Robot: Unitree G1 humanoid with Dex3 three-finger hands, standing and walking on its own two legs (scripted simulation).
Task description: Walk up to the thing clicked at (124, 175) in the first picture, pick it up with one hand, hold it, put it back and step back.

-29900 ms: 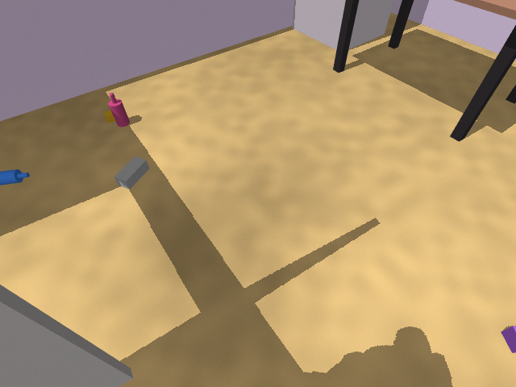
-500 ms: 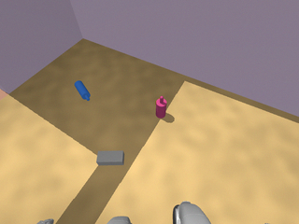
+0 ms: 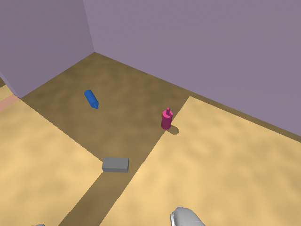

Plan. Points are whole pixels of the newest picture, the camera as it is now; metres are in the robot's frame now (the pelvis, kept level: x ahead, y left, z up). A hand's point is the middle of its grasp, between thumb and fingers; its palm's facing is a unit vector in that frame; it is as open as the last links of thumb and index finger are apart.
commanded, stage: walk up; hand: left
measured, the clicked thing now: (116, 164) +0.60 +0.24 -0.72
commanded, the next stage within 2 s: none
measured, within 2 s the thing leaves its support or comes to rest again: neither
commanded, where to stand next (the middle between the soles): +0.19 +0.03 m, yaw -4 degrees
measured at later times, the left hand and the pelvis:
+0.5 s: hand (87, 212) +0.18 +0.19 -0.10, palm faces -0.08 -0.90 -0.43, open 7.3 cm; pelvis +0.10 -0.07 +0.02, yaw -4 degrees
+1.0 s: hand (77, 216) +0.17 +0.24 -0.15, palm faces -0.11 -0.89 -0.44, open 7.3 cm; pelvis +0.08 -0.04 -0.01, yaw -6 degrees
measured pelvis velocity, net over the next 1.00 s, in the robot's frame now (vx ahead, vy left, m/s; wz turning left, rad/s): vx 0.08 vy -0.04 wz -0.10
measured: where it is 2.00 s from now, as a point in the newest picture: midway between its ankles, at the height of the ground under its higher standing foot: outside the picture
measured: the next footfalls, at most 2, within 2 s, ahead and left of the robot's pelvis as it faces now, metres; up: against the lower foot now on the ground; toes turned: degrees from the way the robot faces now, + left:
right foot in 0.24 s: +0.14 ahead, -0.17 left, +0.00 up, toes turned -4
left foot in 0.70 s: +0.22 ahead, +0.06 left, +0.00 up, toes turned -4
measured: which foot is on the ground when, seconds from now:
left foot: down 0.00-0.26, up 0.28-0.68, down 0.70-1.00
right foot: up 0.00-0.22, down 0.24-0.74, up 0.76-0.98, down 1.00-1.00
